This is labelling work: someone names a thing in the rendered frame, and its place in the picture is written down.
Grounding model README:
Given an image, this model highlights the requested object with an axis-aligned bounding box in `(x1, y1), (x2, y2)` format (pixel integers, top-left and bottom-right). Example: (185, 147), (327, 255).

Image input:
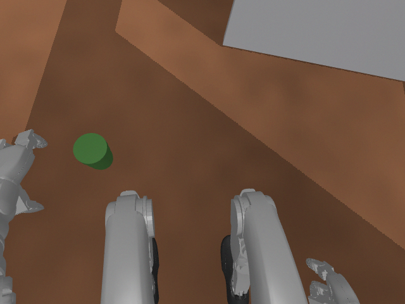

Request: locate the right robot foot
(221, 235), (249, 304)

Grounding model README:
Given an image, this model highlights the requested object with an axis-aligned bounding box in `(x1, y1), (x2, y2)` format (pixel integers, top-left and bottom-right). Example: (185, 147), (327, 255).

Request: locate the cup
(73, 133), (113, 170)

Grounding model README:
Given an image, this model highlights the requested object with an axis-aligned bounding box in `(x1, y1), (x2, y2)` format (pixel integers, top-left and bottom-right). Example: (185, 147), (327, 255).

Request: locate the left robot hand
(0, 129), (47, 215)

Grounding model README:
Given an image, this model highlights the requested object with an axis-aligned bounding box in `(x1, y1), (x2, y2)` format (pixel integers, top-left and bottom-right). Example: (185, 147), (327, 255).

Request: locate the left robot arm
(0, 179), (20, 304)

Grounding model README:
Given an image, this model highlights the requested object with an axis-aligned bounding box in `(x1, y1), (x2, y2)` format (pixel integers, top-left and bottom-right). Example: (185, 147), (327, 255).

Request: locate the right robot hand
(306, 258), (360, 304)

